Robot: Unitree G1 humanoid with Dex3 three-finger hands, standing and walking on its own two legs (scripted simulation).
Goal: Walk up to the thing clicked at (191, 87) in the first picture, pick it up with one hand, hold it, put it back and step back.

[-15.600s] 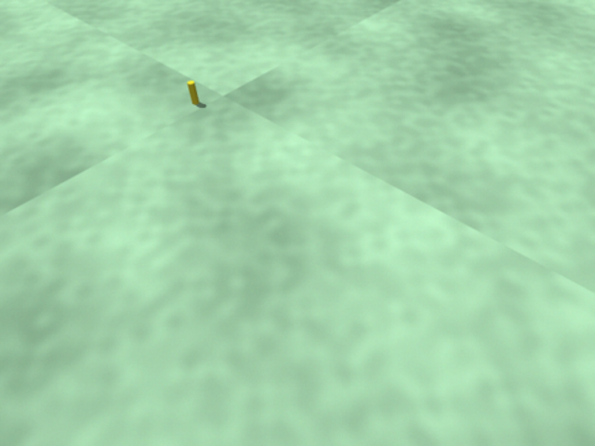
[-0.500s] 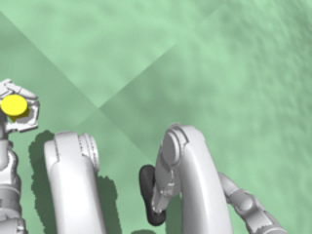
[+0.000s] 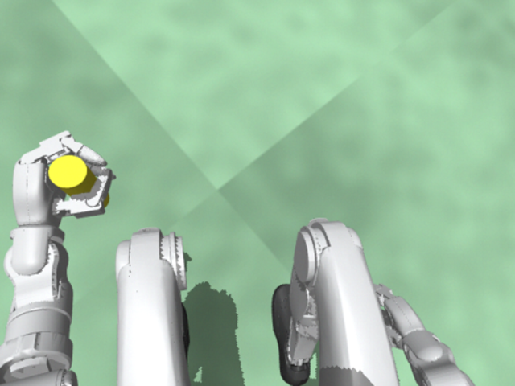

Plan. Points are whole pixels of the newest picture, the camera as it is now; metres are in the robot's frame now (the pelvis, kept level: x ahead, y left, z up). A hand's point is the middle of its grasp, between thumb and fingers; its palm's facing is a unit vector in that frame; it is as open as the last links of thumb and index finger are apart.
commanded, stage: settle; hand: left
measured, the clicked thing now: (83, 187) +0.38 +0.26 -0.07
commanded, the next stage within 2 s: lift in 0.62 s
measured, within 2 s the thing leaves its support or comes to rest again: neither
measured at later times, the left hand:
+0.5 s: hand (78, 174) +0.38 +0.24 +0.00, palm faces +0.11 -0.99 -0.04, open 5.4 cm
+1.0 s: hand (76, 164) +0.38 +0.23 +0.03, palm faces +0.08 -1.00 -0.06, open 5.4 cm
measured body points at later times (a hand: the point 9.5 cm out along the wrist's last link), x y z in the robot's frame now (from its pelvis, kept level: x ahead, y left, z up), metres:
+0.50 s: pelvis +0.00 +0.00 +0.03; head +0.20 +0.06 +0.43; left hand +0.37 +0.29 +0.00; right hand +0.20 -0.25 -0.09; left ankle +0.08 +0.13 -0.30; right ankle +0.10 -0.12 -0.30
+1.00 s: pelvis +0.00 +0.00 +0.05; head +0.19 +0.04 +0.46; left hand +0.37 +0.28 +0.03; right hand +0.18 -0.26 -0.08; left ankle +0.08 +0.13 -0.30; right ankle +0.10 -0.12 -0.30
